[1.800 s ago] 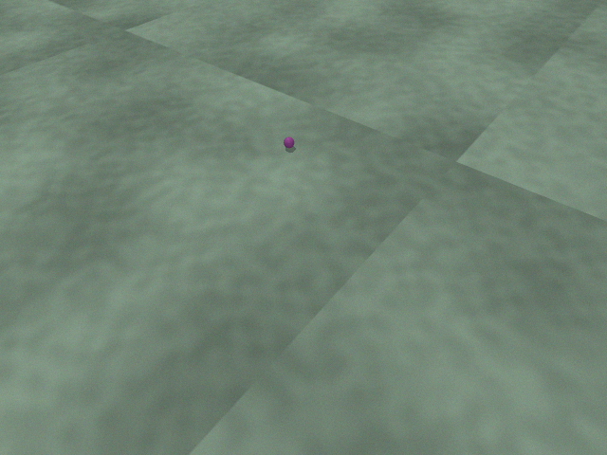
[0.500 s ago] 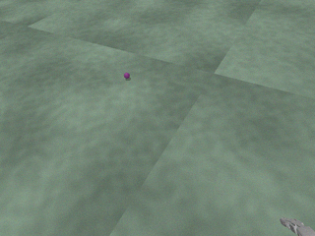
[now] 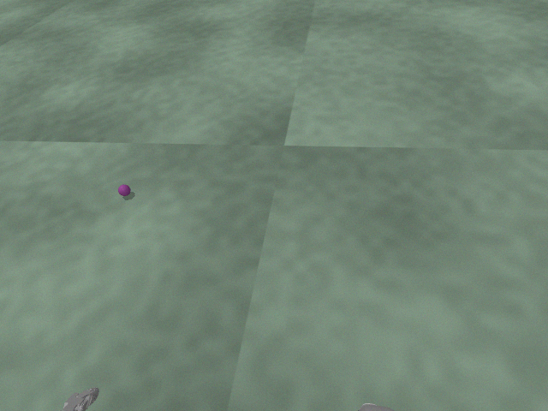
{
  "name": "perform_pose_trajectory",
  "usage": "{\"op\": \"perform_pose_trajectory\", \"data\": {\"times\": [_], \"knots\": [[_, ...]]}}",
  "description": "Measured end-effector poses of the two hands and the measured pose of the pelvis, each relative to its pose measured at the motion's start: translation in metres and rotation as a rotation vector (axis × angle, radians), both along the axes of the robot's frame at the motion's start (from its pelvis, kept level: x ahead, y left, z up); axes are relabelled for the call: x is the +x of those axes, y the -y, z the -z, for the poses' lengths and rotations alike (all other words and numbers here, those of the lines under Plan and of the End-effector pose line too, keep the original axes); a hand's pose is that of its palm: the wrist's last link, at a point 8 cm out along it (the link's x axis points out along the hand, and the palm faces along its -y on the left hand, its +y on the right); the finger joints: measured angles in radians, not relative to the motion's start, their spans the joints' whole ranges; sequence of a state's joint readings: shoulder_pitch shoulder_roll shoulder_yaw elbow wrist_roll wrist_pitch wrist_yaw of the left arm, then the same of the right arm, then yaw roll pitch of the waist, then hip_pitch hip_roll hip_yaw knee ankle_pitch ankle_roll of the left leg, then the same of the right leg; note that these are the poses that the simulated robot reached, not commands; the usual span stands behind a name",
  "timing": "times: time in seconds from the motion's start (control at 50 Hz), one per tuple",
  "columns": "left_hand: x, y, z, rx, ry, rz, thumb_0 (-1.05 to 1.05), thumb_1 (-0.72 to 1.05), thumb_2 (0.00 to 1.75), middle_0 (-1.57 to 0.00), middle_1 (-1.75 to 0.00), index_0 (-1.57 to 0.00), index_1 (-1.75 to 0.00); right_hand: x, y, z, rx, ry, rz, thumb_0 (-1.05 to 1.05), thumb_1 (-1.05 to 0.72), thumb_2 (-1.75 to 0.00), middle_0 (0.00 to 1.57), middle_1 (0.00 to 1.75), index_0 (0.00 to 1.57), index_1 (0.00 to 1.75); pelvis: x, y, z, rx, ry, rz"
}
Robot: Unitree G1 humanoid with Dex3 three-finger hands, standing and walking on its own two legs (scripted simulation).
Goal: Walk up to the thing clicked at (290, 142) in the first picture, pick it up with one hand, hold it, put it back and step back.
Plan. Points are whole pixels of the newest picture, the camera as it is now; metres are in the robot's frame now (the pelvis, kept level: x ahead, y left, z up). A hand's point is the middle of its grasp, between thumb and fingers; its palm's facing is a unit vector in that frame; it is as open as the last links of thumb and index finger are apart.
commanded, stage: walk up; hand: left
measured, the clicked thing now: (124, 190) +1.38 +0.82 -0.71
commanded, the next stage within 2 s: none
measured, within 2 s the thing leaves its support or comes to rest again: neither
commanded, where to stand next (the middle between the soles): +1.00 +1.04 m, yaw -59 degrees
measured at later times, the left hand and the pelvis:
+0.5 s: hand (59, 292) +0.42 +0.46 -0.10, palm faces -0.37 -0.76 -0.54, open 7.4 cm; pelvis +0.22 +0.20 +0.02, yaw -19 degrees
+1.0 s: hand (24, 230) +0.62 +0.64 -0.12, palm faces -0.42 -0.65 -0.63, open 7.4 cm; pelvis +0.41 +0.36 -0.02, yaw -30 degrees
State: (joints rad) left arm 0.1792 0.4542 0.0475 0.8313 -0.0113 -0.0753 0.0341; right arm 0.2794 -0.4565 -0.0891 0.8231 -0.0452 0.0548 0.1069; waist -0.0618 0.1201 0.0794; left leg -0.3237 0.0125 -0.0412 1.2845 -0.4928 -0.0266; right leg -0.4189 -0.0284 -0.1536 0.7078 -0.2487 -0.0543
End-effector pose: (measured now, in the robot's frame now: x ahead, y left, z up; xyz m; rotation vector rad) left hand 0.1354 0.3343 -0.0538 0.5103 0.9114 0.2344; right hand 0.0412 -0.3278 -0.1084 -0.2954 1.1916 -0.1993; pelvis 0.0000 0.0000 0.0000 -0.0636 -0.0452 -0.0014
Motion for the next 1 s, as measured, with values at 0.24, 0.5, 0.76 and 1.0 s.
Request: {"op": "perform_pose_trajectory", "data": {"times": [0.24, 0.5, 0.76, 1.0], "knots": [[0.100, -0.113, 0.016, 0.030, -0.151, 0.111, 0.01, 0.89, 0.90, -0.21, -0.30, -0.22, -0.30, 0.138, -0.096, -0.040, -0.043, 0.241, 0.024, 0.01, -0.91, -0.90, 0.21, 0.30, 0.20, 0.30, 0.117, -0.122, -0.001, 0.034, -0.009, 0.185], [0.293, -0.164, 0.003, 0.074, -0.205, 0.299, 0.01, 0.90, 0.90, -0.20, -0.30, -0.21, -0.30, 0.068, -0.219, -0.030, -0.031, -0.066, 0.378, 0.01, -0.91, -0.90, 0.21, 0.30, 0.20, 0.30, 0.219, -0.202, -0.021, 0.083, -0.056, 0.327], [0.385, -0.194, -0.009, 0.113, -0.119, 0.359, 0.00, 0.90, 0.90, -0.21, -0.30, -0.21, -0.30, 0.183, -0.270, 0.006, 0.032, 0.027, 0.406, 0.01, -0.91, -0.90, 0.21, 0.30, 0.20, 0.30, 0.306, -0.256, -0.009, 0.030, -0.022, 0.431], [0.497, -0.332, 0.016, 0.211, -0.192, 0.379, 0.01, 0.89, 0.90, -0.21, -0.30, -0.22, -0.30, 0.314, -0.325, -0.012, -0.112, 0.155, 0.399, 0.01, -0.91, -0.90, 0.20, 0.30, 0.20, 0.30, 0.413, -0.360, 0.017, 0.065, -0.033, 0.524]]}}
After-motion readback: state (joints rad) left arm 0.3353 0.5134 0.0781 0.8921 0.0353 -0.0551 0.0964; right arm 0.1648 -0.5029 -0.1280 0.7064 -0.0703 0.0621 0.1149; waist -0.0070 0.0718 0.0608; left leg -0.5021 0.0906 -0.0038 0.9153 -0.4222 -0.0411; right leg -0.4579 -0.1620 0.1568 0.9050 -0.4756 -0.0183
